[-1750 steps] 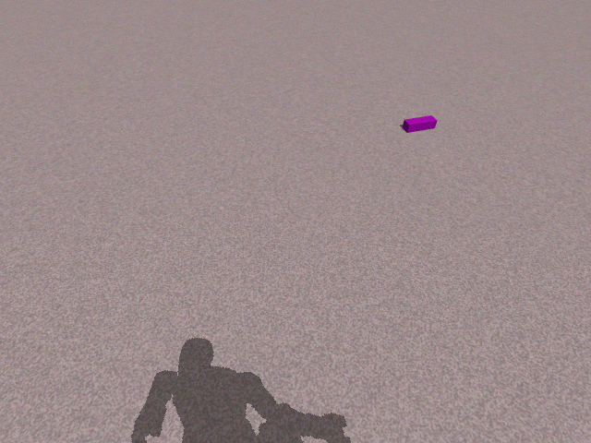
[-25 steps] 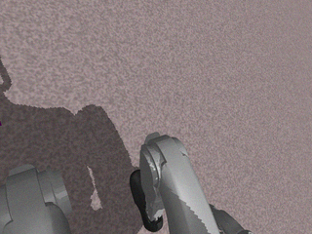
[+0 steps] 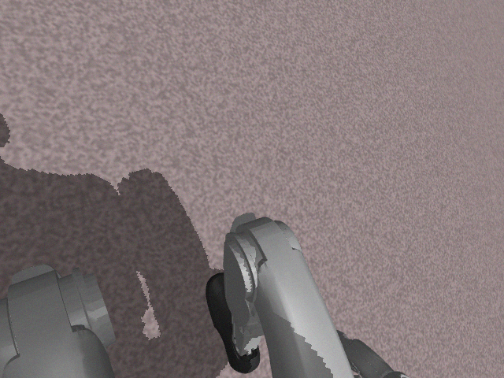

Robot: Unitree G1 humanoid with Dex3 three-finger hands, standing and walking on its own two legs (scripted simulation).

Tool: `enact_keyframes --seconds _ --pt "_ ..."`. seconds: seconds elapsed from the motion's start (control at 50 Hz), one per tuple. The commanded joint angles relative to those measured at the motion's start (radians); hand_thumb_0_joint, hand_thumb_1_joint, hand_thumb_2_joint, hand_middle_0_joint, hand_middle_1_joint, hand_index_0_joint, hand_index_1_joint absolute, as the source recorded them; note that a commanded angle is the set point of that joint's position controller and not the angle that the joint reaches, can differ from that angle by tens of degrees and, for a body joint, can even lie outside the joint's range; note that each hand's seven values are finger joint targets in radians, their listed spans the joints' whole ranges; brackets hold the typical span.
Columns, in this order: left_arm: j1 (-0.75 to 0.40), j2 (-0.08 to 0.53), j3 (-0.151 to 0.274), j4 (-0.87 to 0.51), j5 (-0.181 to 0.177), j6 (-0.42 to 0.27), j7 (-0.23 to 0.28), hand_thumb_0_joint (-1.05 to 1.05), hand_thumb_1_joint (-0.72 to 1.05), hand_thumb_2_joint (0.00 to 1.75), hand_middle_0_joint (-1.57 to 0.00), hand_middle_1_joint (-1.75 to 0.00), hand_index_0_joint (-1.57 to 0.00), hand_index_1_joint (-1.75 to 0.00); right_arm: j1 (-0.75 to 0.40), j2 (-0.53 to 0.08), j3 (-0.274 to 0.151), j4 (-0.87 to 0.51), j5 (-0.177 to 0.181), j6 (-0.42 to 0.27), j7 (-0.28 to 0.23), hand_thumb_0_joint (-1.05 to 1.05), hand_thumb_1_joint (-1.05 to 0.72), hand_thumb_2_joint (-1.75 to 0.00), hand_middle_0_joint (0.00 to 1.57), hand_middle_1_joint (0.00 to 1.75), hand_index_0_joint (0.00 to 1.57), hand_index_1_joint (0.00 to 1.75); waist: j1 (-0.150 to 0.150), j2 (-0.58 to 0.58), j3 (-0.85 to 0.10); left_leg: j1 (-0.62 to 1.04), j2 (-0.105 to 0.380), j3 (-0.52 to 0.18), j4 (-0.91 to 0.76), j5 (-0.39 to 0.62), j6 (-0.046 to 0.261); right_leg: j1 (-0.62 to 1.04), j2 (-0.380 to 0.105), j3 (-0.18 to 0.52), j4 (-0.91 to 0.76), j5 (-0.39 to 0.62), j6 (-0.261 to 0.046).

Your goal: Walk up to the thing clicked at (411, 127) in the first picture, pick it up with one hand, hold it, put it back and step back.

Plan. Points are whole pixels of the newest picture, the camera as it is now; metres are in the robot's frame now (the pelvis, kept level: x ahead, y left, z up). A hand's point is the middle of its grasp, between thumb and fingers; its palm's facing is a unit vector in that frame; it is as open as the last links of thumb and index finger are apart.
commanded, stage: open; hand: left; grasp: from above
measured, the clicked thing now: out of the picture +0.42 +0.37 -0.27
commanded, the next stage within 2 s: withdraw in 0.20 s
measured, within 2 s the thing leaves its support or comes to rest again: neither
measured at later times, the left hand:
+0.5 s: hand out of the picture +0.43 +0.37 -0.23, palm faces -0.36 -0.16 -0.92, open 13.9 cm
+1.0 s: hand out of the picture +0.40 +0.38 -0.06, palm faces -0.50 -0.16 -0.85, open 14.0 cm
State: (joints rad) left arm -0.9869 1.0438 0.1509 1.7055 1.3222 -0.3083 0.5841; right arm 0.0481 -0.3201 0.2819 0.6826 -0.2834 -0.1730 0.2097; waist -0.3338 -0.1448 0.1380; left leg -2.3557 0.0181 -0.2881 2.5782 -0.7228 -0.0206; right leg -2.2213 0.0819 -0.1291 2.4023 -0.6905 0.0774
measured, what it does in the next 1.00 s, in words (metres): rises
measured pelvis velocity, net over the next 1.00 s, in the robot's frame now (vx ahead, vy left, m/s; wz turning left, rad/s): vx -0.01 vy -0.01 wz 0.12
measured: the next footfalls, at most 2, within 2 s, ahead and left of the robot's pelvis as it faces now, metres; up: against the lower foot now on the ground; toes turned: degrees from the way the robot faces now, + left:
none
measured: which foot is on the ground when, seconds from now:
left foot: down 0.00-1.00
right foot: down 0.00-1.00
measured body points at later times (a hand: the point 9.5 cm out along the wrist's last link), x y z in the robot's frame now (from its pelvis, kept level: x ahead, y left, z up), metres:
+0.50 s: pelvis +0.00 +0.00 +0.00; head +0.25 +0.14 +0.34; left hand +0.44 +0.37 -0.17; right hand +0.09 -0.26 -0.06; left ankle +0.06 +0.13 -0.26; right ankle +0.11 -0.13 -0.26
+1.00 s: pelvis -0.01 -0.01 +0.07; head +0.21 +0.08 +0.45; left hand +0.42 +0.38 -0.01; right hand +0.11 -0.27 -0.04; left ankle +0.06 +0.13 -0.26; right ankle +0.11 -0.13 -0.26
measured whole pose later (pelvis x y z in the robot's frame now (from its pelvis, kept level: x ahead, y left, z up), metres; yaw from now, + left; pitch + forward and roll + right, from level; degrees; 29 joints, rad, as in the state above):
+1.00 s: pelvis -0.01 -0.01 +0.07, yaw +7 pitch +33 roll -9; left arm -0.92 0.81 0.03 1.25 1.11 -0.19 0.10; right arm 0.14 -0.31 0.09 0.65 -0.09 0.00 0.14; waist -0.19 0.01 -0.05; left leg -2.23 0.02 -0.16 2.30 -0.65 -0.01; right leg -2.13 0.03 -0.05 2.22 -0.67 0.06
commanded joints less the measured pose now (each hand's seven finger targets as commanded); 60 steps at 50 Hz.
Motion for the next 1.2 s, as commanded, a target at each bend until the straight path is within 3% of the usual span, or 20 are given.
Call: enact_keyframes --seconds 0.0,0.02,0.04,0.06,0.14,0.16,0.28,0.32,0.34,0.36,0.4,0.44,0.48,0.52,0.58,0.68,0.8,0.9,1.02,1.18 --pt "-0.232 0.247 0.013 -0.106 -0.005 -0.007 0.040 0.00 -0.52 0.99 -0.06 -1.02 -0.07 -1.01 0.148 -0.329 -0.097 0.006 0.003 0.002 -0.007 0.00 -0.89 -0.90 0.20 0.30 0.20 0.30 -0.039 0.546 -0.624 0.523 0.032 0.127 -0.278 0.239 0.016 0.290 0.027 -0.153 -0.174 0.283 -0.090" --pt "-0.246 0.229 -0.011 -0.126 0.001 -0.007 0.038 0.00 -0.52 0.99 -0.06 -1.02 -0.07 -1.02 0.149 -0.332 -0.096 -0.007 0.002 -0.001 -0.006 0.00 -0.89 -0.90 0.20 0.30 0.20 0.30 -0.045 0.554 -0.622 0.522 0.032 0.128 -0.272 0.247 0.016 0.291 0.029 -0.150 -0.174 0.292 -0.089" --pt "-0.241 0.253 0.013 -0.117 -0.014 -0.010 0.042 0.00 -0.52 0.99 -0.06 -1.01 -0.06 -1.01 0.149 -0.336 -0.097 -0.002 0.005 0.000 -0.008 0.00 -0.89 -0.90 0.20 0.30 0.20 0.30 -0.034 0.534 -0.632 0.515 0.031 0.125 -0.273 0.238 0.018 0.294 0.027 -0.151 -0.183 0.282 -0.088" --pt "-0.212 0.265 0.024 -0.104 0.002 -0.006 0.046 0.00 -0.51 0.99 -0.06 -1.02 -0.07 -1.01 0.166 -0.336 -0.098 0.008 0.002 0.002 -0.008 0.00 -0.89 -0.90 0.20 0.30 0.20 0.30 -0.034 0.545 -0.632 0.515 0.030 0.131 -0.276 0.247 0.018 0.315 0.027 -0.147 -0.182 0.291 -0.090" --pt "-0.235 0.219 -0.007 -0.115 -0.011 -0.002 0.040 0.00 -0.50 0.97 -0.06 -1.03 -0.07 -1.02 0.154 -0.328 -0.097 -0.006 -0.001 -0.004 -0.005 0.00 -0.88 -0.90 0.20 0.30 0.20 0.30 -0.038 0.535 -0.617 0.496 0.031 0.132 -0.277 0.220 0.021 0.299 0.029 -0.146 -0.192 0.270 -0.088" --pt "-0.221 0.251 0.015 -0.101 -0.013 -0.001 0.045 0.00 -0.51 0.98 -0.06 -1.03 -0.07 -1.02 0.150 -0.331 -0.096 0.000 0.002 -0.001 -0.007 0.00 -0.89 -0.90 0.20 0.30 0.20 0.30 -0.027 0.532 -0.630 0.494 0.032 0.129 -0.283 0.211 0.021 0.308 0.030 -0.144 -0.193 0.258 -0.091" --pt "-0.236 0.245 0.007 -0.144 -0.024 0.004 0.041 0.00 -0.50 0.97 -0.06 -1.02 -0.07 -1.01 0.150 -0.328 -0.095 -0.005 0.009 -0.001 -0.008 0.00 -0.89 -0.90 0.20 0.30 0.20 0.30 -0.019 0.548 -0.667 0.517 0.032 0.129 -0.275 0.257 0.017 0.319 0.029 -0.145 -0.181 0.295 -0.091" --pt "-0.225 0.253 0.008 -0.100 -0.017 0.013 0.037 0.00 -0.50 0.97 -0.06 -1.03 -0.08 -1.01 0.170 -0.338 -0.095 -0.002 0.004 -0.005 -0.003 0.00 -0.90 -0.90 0.20 0.30 0.20 0.30 -0.042 0.526 -0.623 0.501 0.033 0.130 -0.264 0.256 0.020 0.304 0.026 -0.148 -0.173 0.299 -0.086" --pt "-0.251 0.246 0.003 -0.140 -0.019 0.013 0.038 0.00 -0.50 0.97 -0.06 -1.03 -0.08 -1.01 0.160 -0.334 -0.095 -0.010 0.006 -0.005 -0.002 0.00 -0.90 -0.90 0.20 0.30 0.20 0.30 -0.033 0.529 -0.645 0.508 0.031 0.132 -0.265 0.254 0.022 0.310 0.028 -0.142 -0.179 0.299 -0.088" --pt "-0.253 0.292 0.047 -0.175 -0.020 0.016 0.048 0.00 -0.50 0.97 -0.06 -1.03 -0.08 -1.01 0.163 -0.338 -0.102 -0.001 0.009 -0.004 -0.006 0.00 -0.90 -0.90 0.20 0.30 0.20 0.30 -0.011 0.568 -0.689 0.548 0.033 0.131 -0.275 0.274 0.016 0.315 0.028 -0.144 -0.178 0.308 -0.090" --pt "-0.263 0.265 0.034 -0.225 -0.032 0.020 0.057 0.00 -0.51 0.97 -0.06 -1.03 -0.08 -1.01 0.171 -0.322 -0.099 0.005 0.008 -0.011 0.002 0.00 -0.90 -0.90 0.20 0.30 0.20 0.30 -0.005 0.626 -0.702 0.582 0.032 0.133 -0.287 0.286 0.007 0.302 0.020 -0.147 -0.166 0.315 -0.095" --pt "-0.238 0.282 0.068 -0.279 -0.028 0.036 0.062 0.00 -0.51 0.98 -0.06 -1.02 -0.07 -1.01 0.173 -0.327 -0.111 -0.001 0.010 -0.012 0.007 0.00 -0.90 -0.90 0.20 0.30 0.20 0.30 0.013 0.648 -0.742 0.590 0.030 0.141 -0.291 0.302 0.006 0.311 0.023 -0.146 -0.167 0.327 -0.096" --pt "-0.234 0.299 0.090 -0.373 -0.036 0.059 0.046 0.00 -0.51 0.98 -0.07 -1.02 -0.08 -1.01 0.173 -0.321 -0.136 -0.006 0.026 -0.004 0.010 0.00 -0.90 -0.90 0.20 0.30 0.20 0.30 0.057 0.714 -0.830 0.624 0.026 0.150 -0.309 0.322 0.000 0.306 0.016 -0.136 -0.156 0.335 -0.104" --pt "-0.190 0.261 0.092 -0.429 -0.059 0.089 0.014 0.00 -0.52 0.98 -0.07 -1.01 -0.07 -1.00 0.166 -0.308 -0.167 -0.003 0.037 0.008 0.015 0.00 -0.90 -0.90 0.20 0.30 0.20 0.30 0.093 0.765 -0.860 0.648 0.024 0.159 -0.339 0.320 -0.006 0.277 0.012 -0.123 -0.161 0.317 -0.112" --pt "-0.171 0.194 0.063 -0.531 -0.081 0.133 -0.057 0.00 -0.52 0.98 -0.07 -1.01 -0.07 -1.00 0.190 -0.287 -0.210 -0.001 0.066 0.032 0.021 0.00 -0.90 -0.90 0.20 0.30 0.20 0.30 0.116 0.740 -0.881 0.623 0.014 0.183 -0.356 0.305 0.005 0.269 0.009 -0.099 -0.198 0.307 -0.113" --pt "-0.179 -0.009 -0.061 -0.571 -0.165 0.186 -0.225 0.00 -0.52 0.99 -0.07 -1.01 -0.07 -1.01 0.262 -0.272 -0.276 0.009 0.133 0.078 0.019 0.00 -0.90 -0.90 0.20 0.30 0.20 0.30 0.078 0.538 -0.809 0.569 0.010 0.174 -0.431 0.207 0.029 0.261 -0.002 -0.073 -0.295 0.237 -0.106" --pt "-0.173 -0.040 -0.107 -0.602 -0.228 0.186 -0.410 0.00 -0.53 1.01 -0.07 -1.02 -0.07 -1.02 0.299 -0.248 -0.302 -0.011 0.184 0.142 -0.028 0.00 -0.90 -0.90 0.20 0.30 0.20 0.30 0.091 0.369 -0.769 0.529 -0.005 0.189 -0.481 0.175 0.048 0.365 -0.014 -0.033 -0.385 0.203 -0.108" --pt "-0.141 0.000 -0.081 -0.565 -0.225 0.142 -0.472 0.00 -0.53 1.01 -0.08 -1.01 -0.07 -1.02 0.275 -0.226 -0.280 -0.047 0.198 0.179 -0.076 0.00 -0.90 -0.90 0.20 0.30 0.20 0.30 0.117 0.264 -0.710 0.465 -0.018 0.216 -0.486 0.158 0.058 0.399 -0.026 -0.006 -0.425 0.159 -0.111" --pt "-0.205 0.064 -0.044 -0.535 -0.178 0.010 -0.442 0.00 -0.54 1.02 -0.08 -1.01 -0.07 -1.01 0.249 -0.201 -0.232 -0.049 0.181 0.190 -0.104 0.00 -0.90 -0.90 0.20 0.30 0.20 0.30 0.121 0.325 -0.739 0.481 -0.018 0.229 -0.464 0.167 0.054 0.378 -0.027 -0.001 -0.390 0.169 -0.106" --pt "-0.350 0.111 -0.017 -0.500 -0.062 -0.085 -0.251 0.00 -0.51 0.99 -0.07 -1.01 -0.08 -1.00 0.248 -0.232 -0.214 -0.021 0.128 0.202 -0.102 0.00 -0.89 -0.90 0.20 0.30 0.20 0.30 0.083 0.488 -0.810 0.581 -0.014 0.220 -0.421 0.165 0.031 0.290 -0.022 -0.026 -0.320 0.152 -0.114"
